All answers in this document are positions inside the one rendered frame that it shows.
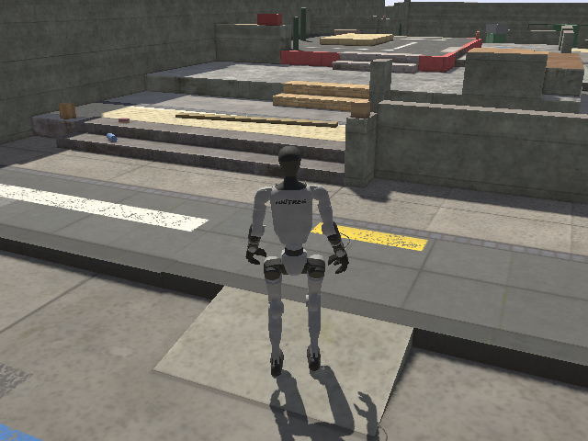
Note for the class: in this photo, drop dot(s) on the left robot forearm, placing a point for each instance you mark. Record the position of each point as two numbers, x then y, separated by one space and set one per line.
253 241

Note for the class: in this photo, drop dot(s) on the right robot forearm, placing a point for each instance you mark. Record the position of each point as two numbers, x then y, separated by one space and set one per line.
336 242

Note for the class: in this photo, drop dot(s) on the left robot hand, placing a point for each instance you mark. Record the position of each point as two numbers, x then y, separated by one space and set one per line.
250 255

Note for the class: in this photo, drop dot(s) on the right robot hand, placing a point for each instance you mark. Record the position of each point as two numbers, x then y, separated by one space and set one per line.
339 260

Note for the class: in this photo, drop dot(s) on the right robot upper arm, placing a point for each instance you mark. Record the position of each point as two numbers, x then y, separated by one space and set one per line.
320 193

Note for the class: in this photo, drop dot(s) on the left robot upper arm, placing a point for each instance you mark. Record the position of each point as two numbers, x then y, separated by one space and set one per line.
259 210

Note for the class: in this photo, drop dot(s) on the robot head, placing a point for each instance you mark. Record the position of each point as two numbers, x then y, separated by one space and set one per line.
289 158

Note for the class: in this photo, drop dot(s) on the robot left foot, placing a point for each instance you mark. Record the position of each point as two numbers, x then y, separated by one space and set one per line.
276 368

